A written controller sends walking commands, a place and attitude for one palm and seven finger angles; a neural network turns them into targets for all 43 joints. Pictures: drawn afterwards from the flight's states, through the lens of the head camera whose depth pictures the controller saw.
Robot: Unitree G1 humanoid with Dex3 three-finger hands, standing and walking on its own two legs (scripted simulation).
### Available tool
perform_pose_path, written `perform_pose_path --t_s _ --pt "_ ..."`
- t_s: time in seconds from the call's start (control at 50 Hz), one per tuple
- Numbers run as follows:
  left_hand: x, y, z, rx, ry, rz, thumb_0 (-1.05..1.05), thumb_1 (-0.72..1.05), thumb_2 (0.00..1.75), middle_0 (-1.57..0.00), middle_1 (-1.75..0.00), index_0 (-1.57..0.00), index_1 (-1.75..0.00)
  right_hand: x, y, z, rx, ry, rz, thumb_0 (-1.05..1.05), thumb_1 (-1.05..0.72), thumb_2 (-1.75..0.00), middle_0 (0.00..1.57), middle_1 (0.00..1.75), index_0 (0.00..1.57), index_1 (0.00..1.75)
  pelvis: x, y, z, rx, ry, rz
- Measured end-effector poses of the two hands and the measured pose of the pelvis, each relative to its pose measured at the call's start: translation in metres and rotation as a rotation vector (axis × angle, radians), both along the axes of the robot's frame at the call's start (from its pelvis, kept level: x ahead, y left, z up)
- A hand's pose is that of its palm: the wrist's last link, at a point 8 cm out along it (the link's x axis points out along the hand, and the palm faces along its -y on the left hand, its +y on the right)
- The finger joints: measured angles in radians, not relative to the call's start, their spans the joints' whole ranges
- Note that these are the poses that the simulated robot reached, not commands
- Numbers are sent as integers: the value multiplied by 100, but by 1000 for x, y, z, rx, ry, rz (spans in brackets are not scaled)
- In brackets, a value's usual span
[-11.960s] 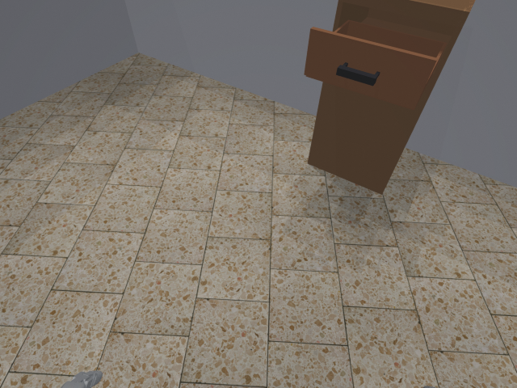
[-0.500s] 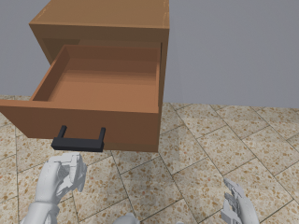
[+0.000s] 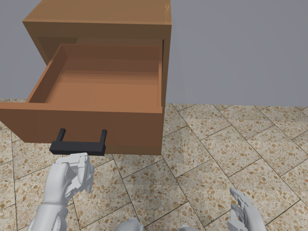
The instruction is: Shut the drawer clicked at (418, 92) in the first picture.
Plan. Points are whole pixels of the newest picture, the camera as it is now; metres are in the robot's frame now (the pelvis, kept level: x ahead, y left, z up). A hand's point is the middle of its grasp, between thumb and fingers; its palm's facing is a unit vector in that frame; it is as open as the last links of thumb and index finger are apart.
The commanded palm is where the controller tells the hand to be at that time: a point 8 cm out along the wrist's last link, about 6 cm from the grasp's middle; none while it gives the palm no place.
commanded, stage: push the drawer shut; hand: left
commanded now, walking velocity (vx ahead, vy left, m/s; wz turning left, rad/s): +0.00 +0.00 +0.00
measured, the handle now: (80, 140) +0.32 +0.20 +0.06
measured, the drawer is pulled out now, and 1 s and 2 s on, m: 0.29 0.20 0.08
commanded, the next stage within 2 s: none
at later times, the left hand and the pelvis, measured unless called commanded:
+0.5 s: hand (89, 168) +0.26 +0.17 +0.05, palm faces -0.01 -1.00 -0.05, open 2.9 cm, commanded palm +0.26 +0.22 +0.06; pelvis -0.01 +0.00 +0.00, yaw +1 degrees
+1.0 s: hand (95, 139) +0.33 +0.17 +0.05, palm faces -0.01 -1.00 -0.04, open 2.9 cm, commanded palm +0.32 +0.22 +0.06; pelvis -0.02 +0.00 +0.00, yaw +0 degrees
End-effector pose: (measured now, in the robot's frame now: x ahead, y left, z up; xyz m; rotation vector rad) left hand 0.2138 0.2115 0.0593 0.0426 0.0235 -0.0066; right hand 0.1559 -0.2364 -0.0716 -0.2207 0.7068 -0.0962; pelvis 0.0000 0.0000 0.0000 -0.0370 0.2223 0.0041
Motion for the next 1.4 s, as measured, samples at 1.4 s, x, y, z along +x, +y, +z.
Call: perform_pose_path --t_s 1.4 --pt "142 10 -5 0 -31 5 -4 79 93 -140 -160 -140 -160 -71 -10 -24 -34 283 -80 1 -90 -90 20 30 20 30 -13 8 2 -3 29 -2"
